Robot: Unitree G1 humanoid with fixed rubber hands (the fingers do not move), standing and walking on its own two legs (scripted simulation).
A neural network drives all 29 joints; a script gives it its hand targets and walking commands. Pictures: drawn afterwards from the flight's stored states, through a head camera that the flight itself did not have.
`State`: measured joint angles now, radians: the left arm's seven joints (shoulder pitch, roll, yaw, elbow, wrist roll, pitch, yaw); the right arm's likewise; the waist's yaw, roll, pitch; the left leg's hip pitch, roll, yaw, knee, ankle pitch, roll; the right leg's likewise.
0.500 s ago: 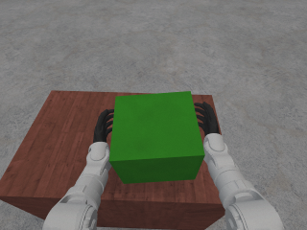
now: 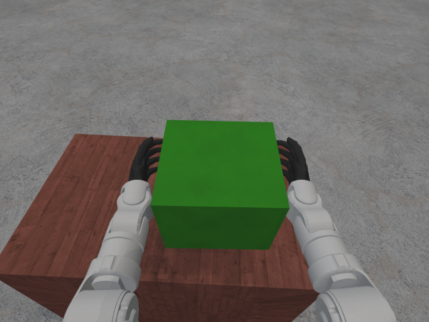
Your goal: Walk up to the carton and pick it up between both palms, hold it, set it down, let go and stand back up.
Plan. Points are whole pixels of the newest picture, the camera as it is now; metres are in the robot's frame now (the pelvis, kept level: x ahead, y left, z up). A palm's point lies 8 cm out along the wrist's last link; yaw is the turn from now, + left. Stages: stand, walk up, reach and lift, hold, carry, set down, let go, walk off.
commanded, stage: reach and lift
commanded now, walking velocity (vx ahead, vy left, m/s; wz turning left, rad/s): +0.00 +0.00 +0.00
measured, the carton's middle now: (218, 185) +0.37 +0.02 +0.05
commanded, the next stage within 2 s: hold in 1.98 s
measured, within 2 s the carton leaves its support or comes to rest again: neither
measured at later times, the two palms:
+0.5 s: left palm (142, 156) +0.36 +0.16 +0.14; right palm (311, 177) +0.35 -0.15 +0.12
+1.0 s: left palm (137, 151) +0.36 +0.17 +0.16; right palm (311, 169) +0.35 -0.14 +0.14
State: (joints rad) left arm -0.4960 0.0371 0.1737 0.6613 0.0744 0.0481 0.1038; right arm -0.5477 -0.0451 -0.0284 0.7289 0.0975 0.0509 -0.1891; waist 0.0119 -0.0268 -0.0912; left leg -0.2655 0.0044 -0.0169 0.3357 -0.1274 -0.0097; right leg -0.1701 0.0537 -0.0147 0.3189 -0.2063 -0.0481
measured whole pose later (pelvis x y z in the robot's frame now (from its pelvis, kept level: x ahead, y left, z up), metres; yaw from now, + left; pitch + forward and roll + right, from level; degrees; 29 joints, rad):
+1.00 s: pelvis -0.01 +0.01 +0.00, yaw +0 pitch -4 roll +0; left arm -0.50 0.00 0.23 0.19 0.23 0.49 0.00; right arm -0.54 -0.03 -0.05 0.49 0.14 0.26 -0.19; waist -0.07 -0.04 0.00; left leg -0.12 -0.01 -0.02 0.32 -0.13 0.01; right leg -0.01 0.03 -0.02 0.29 -0.20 -0.03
